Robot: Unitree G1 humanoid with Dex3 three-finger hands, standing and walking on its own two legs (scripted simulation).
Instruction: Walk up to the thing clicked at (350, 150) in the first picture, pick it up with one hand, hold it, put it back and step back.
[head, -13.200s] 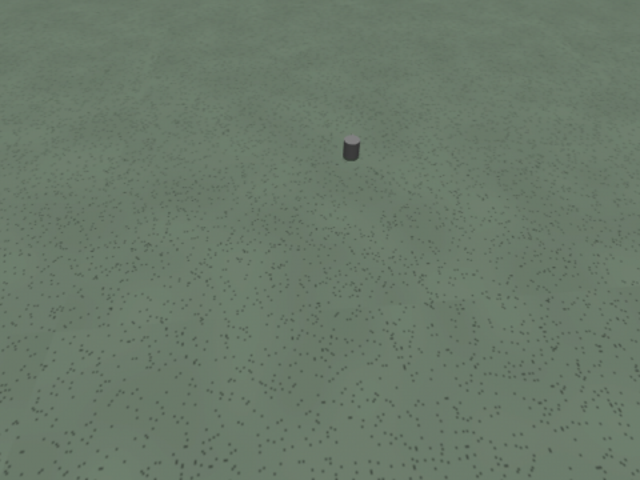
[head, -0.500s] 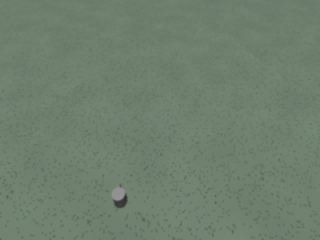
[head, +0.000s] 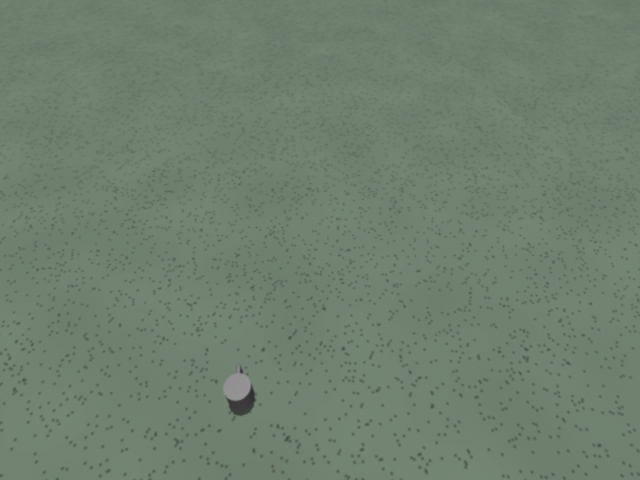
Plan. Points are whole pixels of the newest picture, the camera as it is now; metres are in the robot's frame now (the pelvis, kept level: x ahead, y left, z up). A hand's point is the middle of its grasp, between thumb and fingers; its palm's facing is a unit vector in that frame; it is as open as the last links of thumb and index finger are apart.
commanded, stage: stand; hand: left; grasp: from above
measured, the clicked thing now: (239, 386) +0.50 +0.24 -0.74
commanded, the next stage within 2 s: rise first in 0.70 s
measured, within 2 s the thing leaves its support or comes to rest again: neither
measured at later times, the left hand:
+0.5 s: hand out of the picture +0.07 +0.26 -0.16, palm faces -0.02 -0.94 -0.35, open 7.4 cm
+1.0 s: hand out of the picture +0.13 +0.25 -0.17, palm faces +0.02 -0.95 -0.33, open 8.3 cm
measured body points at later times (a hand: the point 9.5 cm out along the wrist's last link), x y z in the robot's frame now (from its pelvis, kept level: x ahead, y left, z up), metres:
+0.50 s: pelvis +0.00 +0.00 +0.00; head +0.01 +0.00 +0.45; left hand +0.07 +0.31 -0.13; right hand +0.08 -0.30 -0.13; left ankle -0.02 +0.13 -0.75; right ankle -0.01 -0.12 -0.75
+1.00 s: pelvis -0.02 +0.00 -0.02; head +0.04 +0.01 +0.43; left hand +0.13 +0.30 -0.14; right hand +0.09 -0.27 -0.14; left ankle -0.02 +0.13 -0.75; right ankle -0.01 -0.12 -0.75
